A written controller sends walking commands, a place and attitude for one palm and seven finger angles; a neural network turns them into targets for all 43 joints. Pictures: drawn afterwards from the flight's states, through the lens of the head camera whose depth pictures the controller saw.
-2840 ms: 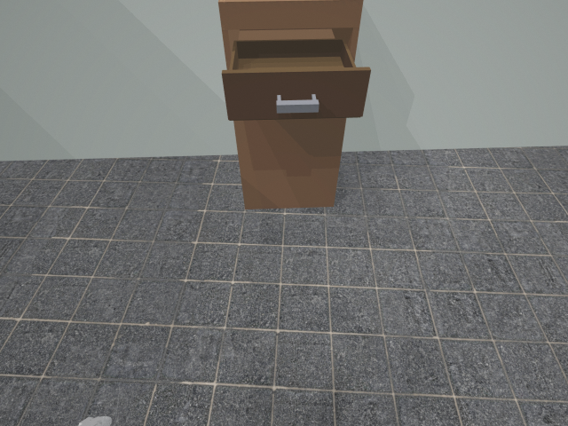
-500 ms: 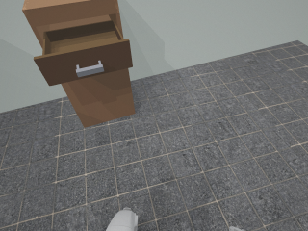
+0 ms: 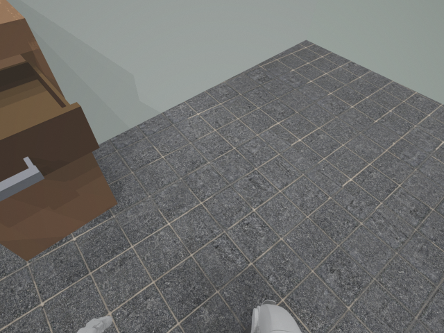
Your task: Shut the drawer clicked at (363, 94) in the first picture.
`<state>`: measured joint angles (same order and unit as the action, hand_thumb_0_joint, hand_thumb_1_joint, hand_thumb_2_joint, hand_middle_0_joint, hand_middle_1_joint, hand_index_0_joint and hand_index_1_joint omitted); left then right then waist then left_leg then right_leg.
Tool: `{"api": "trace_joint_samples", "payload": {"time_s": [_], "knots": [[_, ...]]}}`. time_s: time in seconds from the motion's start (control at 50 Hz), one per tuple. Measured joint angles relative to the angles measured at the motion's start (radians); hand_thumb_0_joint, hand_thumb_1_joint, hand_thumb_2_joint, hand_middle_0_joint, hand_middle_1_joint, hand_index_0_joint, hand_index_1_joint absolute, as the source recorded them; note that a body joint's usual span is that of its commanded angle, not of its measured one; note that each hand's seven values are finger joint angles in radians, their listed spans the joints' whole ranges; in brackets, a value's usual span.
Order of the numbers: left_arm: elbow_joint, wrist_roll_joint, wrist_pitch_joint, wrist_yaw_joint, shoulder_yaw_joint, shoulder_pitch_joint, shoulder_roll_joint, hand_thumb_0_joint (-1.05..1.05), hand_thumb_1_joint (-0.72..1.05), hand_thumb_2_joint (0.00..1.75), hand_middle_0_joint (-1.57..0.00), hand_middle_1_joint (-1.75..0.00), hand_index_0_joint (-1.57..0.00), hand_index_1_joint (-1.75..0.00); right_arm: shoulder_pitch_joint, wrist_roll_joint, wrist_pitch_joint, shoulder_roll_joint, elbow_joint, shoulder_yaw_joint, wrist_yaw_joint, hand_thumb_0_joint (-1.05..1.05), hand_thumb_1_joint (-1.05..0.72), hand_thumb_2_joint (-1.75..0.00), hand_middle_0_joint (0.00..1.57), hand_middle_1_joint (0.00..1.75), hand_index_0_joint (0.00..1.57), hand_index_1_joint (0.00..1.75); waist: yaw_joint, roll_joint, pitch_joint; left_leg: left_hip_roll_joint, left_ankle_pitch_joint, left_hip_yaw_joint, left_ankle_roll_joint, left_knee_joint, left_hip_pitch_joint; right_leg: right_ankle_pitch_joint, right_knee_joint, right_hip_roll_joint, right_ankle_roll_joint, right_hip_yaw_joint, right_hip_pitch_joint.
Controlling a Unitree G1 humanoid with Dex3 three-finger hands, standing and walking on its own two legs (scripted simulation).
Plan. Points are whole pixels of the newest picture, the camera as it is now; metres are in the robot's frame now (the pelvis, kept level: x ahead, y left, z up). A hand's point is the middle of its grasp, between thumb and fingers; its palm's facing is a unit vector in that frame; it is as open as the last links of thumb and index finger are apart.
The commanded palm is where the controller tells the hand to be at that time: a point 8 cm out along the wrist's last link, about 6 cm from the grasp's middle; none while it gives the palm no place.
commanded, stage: walk to a spot facing it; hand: left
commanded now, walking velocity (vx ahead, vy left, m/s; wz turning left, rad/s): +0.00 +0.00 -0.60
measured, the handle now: (7, 179) +0.38 +0.47 +0.00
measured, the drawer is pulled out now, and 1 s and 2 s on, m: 0.30 0.30 0.30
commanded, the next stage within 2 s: turn to face it in 0.16 s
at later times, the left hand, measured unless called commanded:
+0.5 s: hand (161, 285) +0.24 +0.14 -0.16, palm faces -0.13 -0.98 -0.16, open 7.4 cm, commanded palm none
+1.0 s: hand out of the picture +0.14 +0.20 -0.16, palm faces +0.21 -0.93 -0.31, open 7.4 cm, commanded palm none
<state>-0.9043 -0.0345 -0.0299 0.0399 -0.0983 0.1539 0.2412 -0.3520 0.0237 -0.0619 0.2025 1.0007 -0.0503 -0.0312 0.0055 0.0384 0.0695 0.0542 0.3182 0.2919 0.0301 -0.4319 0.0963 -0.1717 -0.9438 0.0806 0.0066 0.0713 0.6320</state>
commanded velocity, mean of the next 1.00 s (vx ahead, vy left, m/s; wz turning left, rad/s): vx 0.00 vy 0.00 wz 0.32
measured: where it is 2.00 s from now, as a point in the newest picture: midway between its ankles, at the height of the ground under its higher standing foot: outside the picture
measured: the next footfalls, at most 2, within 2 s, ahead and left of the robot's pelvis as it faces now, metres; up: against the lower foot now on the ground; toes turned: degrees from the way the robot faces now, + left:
right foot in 0.16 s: +0.18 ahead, -0.11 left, +0.00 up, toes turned -12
left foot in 0.52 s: +0.17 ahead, +0.11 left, +0.00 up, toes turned -1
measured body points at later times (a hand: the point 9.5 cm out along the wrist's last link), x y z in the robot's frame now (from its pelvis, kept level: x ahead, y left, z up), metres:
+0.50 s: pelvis +0.10 +0.00 -0.01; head +0.10 +0.01 +0.44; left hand +0.24 +0.20 -0.15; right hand +0.10 -0.24 -0.15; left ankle +0.13 +0.12 -0.73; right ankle +0.14 -0.10 -0.74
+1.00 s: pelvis +0.09 -0.03 -0.01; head +0.13 -0.05 +0.44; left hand +0.13 +0.25 -0.13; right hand +0.18 -0.28 -0.16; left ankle +0.12 +0.11 -0.72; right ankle +0.09 -0.15 -0.74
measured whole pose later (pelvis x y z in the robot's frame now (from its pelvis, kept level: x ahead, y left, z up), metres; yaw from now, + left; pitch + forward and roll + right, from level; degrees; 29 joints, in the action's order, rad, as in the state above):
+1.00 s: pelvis +0.09 -0.03 -0.01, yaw +10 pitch +0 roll +0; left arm -0.92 -0.01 -0.02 -0.03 -0.07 0.19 0.21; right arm -0.23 0.02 0.07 0.26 0.95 -0.10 0.00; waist 0.02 -0.06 0.05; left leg -0.05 0.38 -0.12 -0.02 -0.73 0.43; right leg -0.30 -0.54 0.02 0.00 0.05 0.23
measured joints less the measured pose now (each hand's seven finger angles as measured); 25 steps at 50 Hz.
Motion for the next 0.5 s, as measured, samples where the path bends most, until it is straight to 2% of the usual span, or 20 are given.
{"api": "trace_joint_samples", "payload": {"time_s": [0.12,0.16,0.18,0.22,0.26,0.32,0.38,0.44,0.5], "knots": [[0.026,0.002,-0.007,0.005,0.021,-0.099,-0.011,0.00,0.91,0.90,-0.19,-0.30,-0.19,-0.29,-0.065,0.007,0.031,0.022,0.016,-0.002,0.003,0.00,-0.92,-0.90,0.20,0.30,0.19,0.30,0.056,-0.027,0.041,0.043,0.117,0.063,-0.037,-0.095,-0.044,-0.041,0.214,-0.040,-0.025,0.051,-0.110],[0.043,0.001,0.014,0.007,0.036,-0.111,-0.007,0.00,0.91,0.90,-0.20,-0.30,-0.19,-0.29,-0.094,0.001,0.041,0.015,0.015,0.000,0.009,0.00,-0.91,-0.90,0.20,0.30,0.19,0.30,0.067,-0.024,0.040,0.078,0.169,0.063,-0.050,-0.259,0.005,0.014,0.313,-0.052,-0.055,0.062,-0.198],[0.049,0.005,0.030,0.002,0.039,-0.118,-0.007,0.00,0.91,0.90,-0.20,-0.30,-0.19,-0.29,-0.091,-0.005,0.052,0.012,0.016,0.002,0.012,0.00,-0.91,-0.90,0.20,0.30,0.19,0.30,0.063,-0.026,0.042,0.094,0.204,0.025,-0.064,-0.427,0.075,-0.012,0.290,-0.061,-0.076,0.058,-0.189],[0.057,0.020,0.040,-0.013,0.048,-0.123,-0.016,0.00,0.91,0.90,-0.20,-0.30,-0.19,-0.29,-0.052,-0.010,0.076,0.010,0.012,0.004,0.009,0.00,-0.91,-0.90,0.20,0.30,0.20,0.30,0.066,-0.043,0.065,0.087,0.235,-0.102,-0.078,-0.714,0.208,-0.062,0.245,-0.086,-0.099,0.054,-0.186],[0.056,0.026,0.032,-0.027,0.054,-0.106,-0.023,0.00,0.91,0.90,-0.20,-0.30,-0.20,-0.30,-0.003,-0.007,0.091,0.004,-0.002,0.006,0.008,0.00,-0.91,-0.90,0.20,0.30,0.20,0.30,0.064,-0.049,0.067,0.082,0.189,-0.175,-0.089,-0.832,0.301,-0.061,0.272,-0.110,-0.100,0.037,-0.210],[0.035,0.019,0.013,-0.043,0.060,-0.078,-0.035,0.00,0.90,0.90,-0.20,-0.30,-0.20,-0.30,0.059,0.001,0.096,-0.010,-0.039,0.012,0.007,0.00,-0.91,-0.90,0.20,0.30,0.20,0.30,0.071,-0.052,0.041,0.085,0.120,-0.232,-0.096,-0.804,0.391,-0.025,0.346,-0.129,-0.094,0.014,-0.244],[0.009,0.012,0.003,-0.049,0.066,-0.054,-0.055,0.00,0.90,0.90,-0.20,-0.30,-0.20,-0.30,0.092,0.004,0.091,-0.025,-0.058,0.017,0.009,0.00,-0.91,-0.90,0.20,0.30,0.19,0.30,0.067,-0.054,0.004,0.077,0.071,-0.255,-0.086,-0.711,0.417,-0.006,0.401,-0.130,-0.087,0.003,-0.273],[-0.011,0.008,0.005,-0.051,0.073,-0.030,-0.074,0.01,0.90,0.90,-0.20,-0.30,-0.20,-0.30,0.092,0.001,0.083,-0.042,-0.049,0.023,0.013,0.00,-0.91,-0.90,0.20,0.30,0.19,0.30,0.053,-0.051,-0.032,0.057,0.066,-0.256,-0.071,-0.537,0.361,-0.003,0.438,-0.122,-0.075,0.008,-0.309],[-0.026,0.011,0.011,-0.053,0.077,-0.002,-0.090,0.01,0.90,0.90,-0.20,-0.30,-0.20,-0.30,0.073,-0.002,0.078,-0.047,-0.020,0.021,0.010,0.00,-0.93,-0.90,0.20,0.30,0.20,0.30,0.033,-0.048,-0.060,0.036,0.030,-0.246,-0.062,-0.308,0.254,-0.019,0.444,-0.111,-0.057,0.035,-0.339]]}}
